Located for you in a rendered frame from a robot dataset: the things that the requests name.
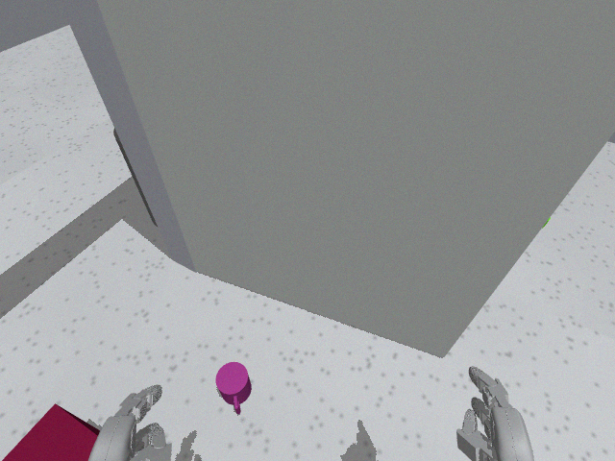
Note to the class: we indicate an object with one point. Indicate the left robot hand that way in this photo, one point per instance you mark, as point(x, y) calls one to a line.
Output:
point(118, 440)

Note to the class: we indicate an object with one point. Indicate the right robot hand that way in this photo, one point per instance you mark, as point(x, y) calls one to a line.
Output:
point(504, 426)

